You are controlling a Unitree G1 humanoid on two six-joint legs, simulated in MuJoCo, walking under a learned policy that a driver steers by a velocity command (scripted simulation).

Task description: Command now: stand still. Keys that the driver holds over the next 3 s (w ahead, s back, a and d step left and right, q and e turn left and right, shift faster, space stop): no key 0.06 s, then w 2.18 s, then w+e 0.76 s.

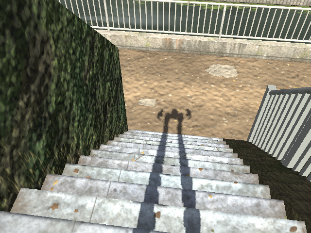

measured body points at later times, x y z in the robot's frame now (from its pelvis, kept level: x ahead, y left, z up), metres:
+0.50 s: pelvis +0.10 +0.06 +0.01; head +0.10 +0.07 +0.46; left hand +0.14 +0.32 -0.14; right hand +0.08 -0.18 -0.14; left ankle +0.04 +0.15 -0.74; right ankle +0.08 -0.08 -0.65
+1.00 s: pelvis +0.32 +0.04 +0.00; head +0.33 +0.04 +0.45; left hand +0.26 +0.28 -0.15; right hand +0.40 -0.20 -0.14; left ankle +0.35 +0.21 -0.65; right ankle +0.35 -0.03 -0.74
